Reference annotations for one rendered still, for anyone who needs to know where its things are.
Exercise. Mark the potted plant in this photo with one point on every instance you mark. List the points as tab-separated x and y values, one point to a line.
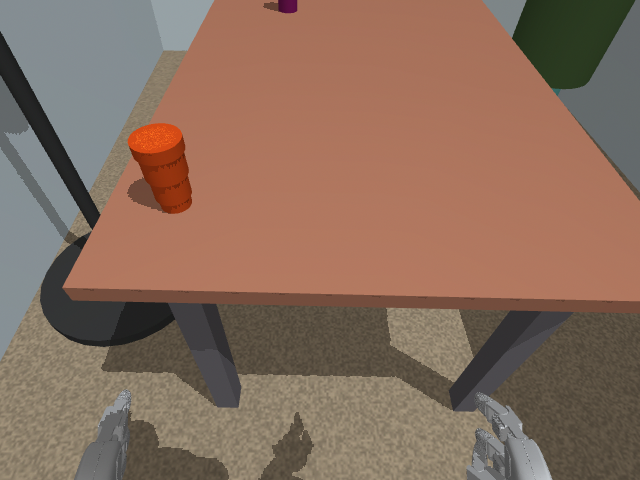
565	40

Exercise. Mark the coat stand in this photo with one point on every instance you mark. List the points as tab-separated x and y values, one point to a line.
92	323

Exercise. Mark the right robot hand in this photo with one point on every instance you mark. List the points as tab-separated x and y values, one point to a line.
519	459

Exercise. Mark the table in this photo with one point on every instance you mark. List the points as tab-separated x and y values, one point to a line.
369	153

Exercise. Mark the left robot hand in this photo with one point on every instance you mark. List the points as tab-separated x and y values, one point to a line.
105	459

